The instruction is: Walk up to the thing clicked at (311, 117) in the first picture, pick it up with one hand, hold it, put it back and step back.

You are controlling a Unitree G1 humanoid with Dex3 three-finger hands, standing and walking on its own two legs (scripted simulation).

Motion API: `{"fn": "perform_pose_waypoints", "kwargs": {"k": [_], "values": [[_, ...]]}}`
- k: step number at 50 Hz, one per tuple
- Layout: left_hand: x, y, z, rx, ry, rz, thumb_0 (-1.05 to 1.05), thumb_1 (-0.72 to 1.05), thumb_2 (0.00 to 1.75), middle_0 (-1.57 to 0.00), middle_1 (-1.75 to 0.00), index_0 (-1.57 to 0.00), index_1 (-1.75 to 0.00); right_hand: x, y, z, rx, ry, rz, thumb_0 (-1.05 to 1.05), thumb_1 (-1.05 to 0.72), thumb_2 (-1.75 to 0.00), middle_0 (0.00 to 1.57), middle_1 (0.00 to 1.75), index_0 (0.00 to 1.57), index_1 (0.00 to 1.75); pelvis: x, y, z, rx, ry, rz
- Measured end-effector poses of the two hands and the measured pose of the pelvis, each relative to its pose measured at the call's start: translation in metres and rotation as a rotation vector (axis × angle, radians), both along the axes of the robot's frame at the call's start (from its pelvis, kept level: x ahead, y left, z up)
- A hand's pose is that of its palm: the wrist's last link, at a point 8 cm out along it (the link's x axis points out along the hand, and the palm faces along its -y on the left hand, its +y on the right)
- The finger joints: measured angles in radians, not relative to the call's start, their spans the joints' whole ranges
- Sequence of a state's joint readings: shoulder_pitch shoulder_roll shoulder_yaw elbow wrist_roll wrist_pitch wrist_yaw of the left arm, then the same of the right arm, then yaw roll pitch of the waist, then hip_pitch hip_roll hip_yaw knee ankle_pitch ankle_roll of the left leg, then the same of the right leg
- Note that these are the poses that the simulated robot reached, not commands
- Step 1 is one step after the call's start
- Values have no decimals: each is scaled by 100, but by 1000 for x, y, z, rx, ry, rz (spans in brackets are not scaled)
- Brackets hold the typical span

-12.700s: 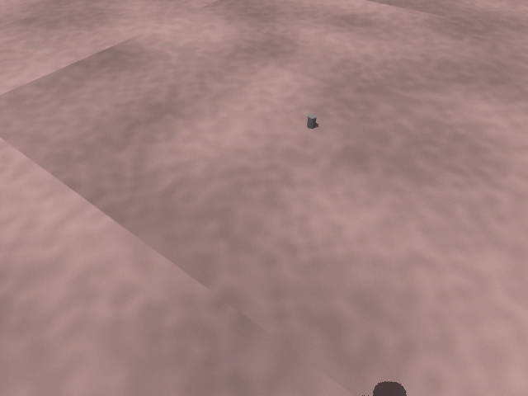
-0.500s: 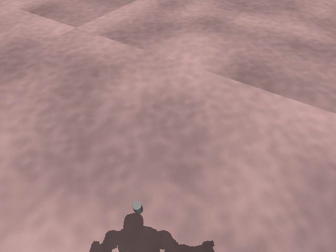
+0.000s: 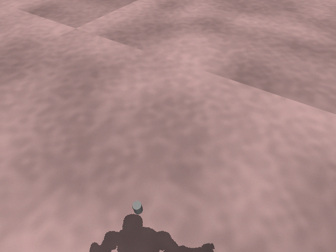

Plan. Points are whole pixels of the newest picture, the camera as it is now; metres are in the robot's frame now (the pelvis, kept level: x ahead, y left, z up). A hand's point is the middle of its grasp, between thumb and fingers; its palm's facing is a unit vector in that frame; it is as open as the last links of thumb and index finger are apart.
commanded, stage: stand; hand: left
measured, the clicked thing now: (137, 207) +0.49 +0.21 -0.74
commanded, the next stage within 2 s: walk up in 0.26 s
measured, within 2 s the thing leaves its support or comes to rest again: neither
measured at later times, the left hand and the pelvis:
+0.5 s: hand out of the picture +0.08 +0.26 -0.16, palm faces -0.03 -0.94 -0.35, open 7.4 cm; pelvis +0.02 +0.00 -0.01, yaw -1 degrees
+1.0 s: hand out of the picture +0.16 +0.25 -0.16, palm faces -0.07 -0.93 -0.36, open 7.4 cm; pelvis +0.03 +0.01 -0.01, yaw -3 degrees
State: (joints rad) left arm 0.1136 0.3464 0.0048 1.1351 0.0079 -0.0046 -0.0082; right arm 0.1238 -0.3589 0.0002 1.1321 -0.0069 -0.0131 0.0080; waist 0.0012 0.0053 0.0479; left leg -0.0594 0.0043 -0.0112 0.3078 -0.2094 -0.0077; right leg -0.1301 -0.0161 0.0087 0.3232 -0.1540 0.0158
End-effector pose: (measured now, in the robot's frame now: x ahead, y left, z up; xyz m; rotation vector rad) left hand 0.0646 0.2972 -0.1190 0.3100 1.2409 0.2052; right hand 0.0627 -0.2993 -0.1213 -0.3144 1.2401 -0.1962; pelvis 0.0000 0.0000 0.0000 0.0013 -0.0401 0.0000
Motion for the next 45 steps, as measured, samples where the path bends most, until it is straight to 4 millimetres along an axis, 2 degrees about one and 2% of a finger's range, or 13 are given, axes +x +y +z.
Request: {"fn": "perform_pose_waypoints", "kwargs": {"k": [15, 24, 29, 40, 45], "values": [[0, 2, 0, -1, -2, -3, 1, 90, 90, -20, -30, -20, -30, 0, 1, -1, 1, 0, 2, 1, -91, -89, 20, 30, 20, 30, 1, 2, -1, 0, 0, -5], [8, 7, -3, 12, 5, -10, 1, 90, 90, -20, -30, -20, -30, 1, -2, -6, 1, 5, -23, 1, -91, -89, 20, 30, 20, 30, 20, 3, -7, -3, 0, -22], [24, 9, -4, 16, -2, -22, 1, 90, 90, -20, -30, -20, -30, 9, -1, -7, -1, -1, -38, 1, -91, -89, 20, 30, 20, 30, 29, 5, -8, -6, 0, -28], [75, 5, -5, 25, -90, -80, 1, 90, 90, -20, -30, -20, -30, 30, -3, -8, -11, -66, -70, 1, -91, -89, 20, 30, 20, 30, 38, 5, -16, -3, -15, -49], [86, -1, -2, 21, -109, -91, 1, 90, 90, -20, -30, -20, -30, 35, -2, -8, -10, -63, -80, 1, -91, -89, 20, 30, 20, 30, 37, 6, -13, -3, -10, -49]]}}
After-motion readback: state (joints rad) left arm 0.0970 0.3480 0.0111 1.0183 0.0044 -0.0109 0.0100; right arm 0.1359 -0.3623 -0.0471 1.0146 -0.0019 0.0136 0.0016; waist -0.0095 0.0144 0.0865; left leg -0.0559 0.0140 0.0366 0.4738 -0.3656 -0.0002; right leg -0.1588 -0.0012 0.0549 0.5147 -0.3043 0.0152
